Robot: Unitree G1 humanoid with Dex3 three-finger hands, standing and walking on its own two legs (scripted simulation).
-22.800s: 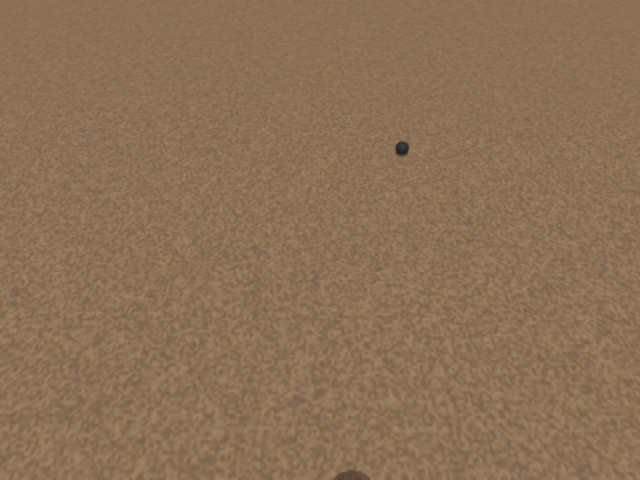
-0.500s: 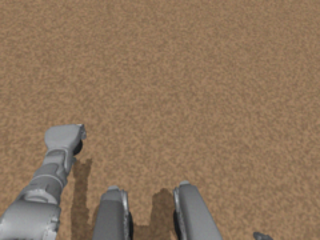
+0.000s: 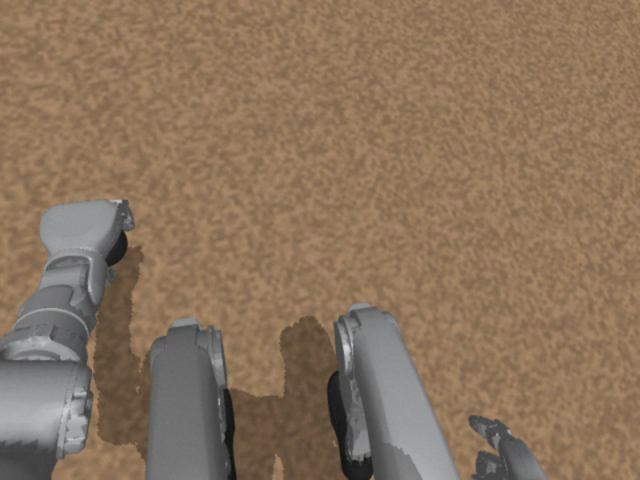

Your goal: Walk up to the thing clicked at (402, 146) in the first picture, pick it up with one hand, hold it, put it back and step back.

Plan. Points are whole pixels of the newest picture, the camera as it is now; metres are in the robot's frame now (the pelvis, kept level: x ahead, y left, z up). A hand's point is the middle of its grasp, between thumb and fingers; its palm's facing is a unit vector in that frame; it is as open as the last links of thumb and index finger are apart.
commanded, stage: crouch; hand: left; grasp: from above
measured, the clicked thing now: (100, 243) +0.43 +0.26 -0.19
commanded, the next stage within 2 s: lower in 0.66 s
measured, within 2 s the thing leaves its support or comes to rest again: neither
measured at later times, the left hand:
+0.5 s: hand (116, 257) +0.42 +0.26 -0.25, palm faces -0.45 -0.05 -0.89, open 8.6 cm
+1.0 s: hand (126, 260) +0.43 +0.26 -0.30, palm faces -0.48 -0.06 -0.88, open 8.6 cm
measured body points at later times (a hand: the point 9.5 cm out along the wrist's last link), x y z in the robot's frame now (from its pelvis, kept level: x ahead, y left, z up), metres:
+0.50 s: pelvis -0.01 +0.00 -0.07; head +0.22 +0.04 +0.31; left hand +0.44 +0.26 -0.20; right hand +0.04 -0.28 -0.19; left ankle +0.08 +0.13 -0.41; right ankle +0.07 -0.13 -0.41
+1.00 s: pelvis -0.02 -0.01 -0.11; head +0.22 +0.05 +0.26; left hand +0.45 +0.26 -0.25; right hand +0.03 -0.28 -0.22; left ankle +0.08 +0.13 -0.41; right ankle +0.07 -0.13 -0.41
